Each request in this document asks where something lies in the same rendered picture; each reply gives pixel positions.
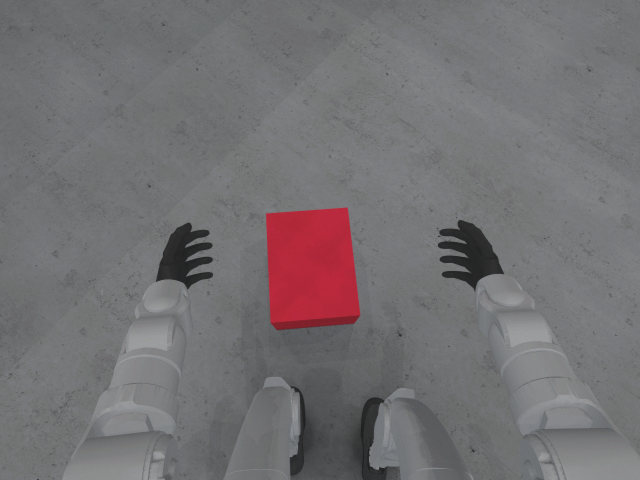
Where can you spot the robot right forearm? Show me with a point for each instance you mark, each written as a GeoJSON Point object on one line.
{"type": "Point", "coordinates": [544, 391]}

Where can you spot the right robot hand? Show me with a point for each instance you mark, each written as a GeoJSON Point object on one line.
{"type": "Point", "coordinates": [481, 261]}

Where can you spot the robot left upper arm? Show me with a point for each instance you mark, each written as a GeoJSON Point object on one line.
{"type": "Point", "coordinates": [151, 455]}

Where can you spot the robot right thigh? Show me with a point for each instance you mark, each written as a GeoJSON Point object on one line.
{"type": "Point", "coordinates": [424, 448]}

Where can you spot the robot right foot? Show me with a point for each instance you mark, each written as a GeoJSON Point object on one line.
{"type": "Point", "coordinates": [369, 416]}

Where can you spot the robot left forearm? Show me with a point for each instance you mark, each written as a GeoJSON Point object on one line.
{"type": "Point", "coordinates": [142, 393]}

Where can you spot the robot right upper arm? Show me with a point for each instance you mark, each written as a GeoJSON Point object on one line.
{"type": "Point", "coordinates": [577, 454]}

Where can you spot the left robot hand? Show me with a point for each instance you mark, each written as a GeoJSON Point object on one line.
{"type": "Point", "coordinates": [173, 265]}

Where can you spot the carton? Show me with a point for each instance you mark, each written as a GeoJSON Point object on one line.
{"type": "Point", "coordinates": [312, 280]}

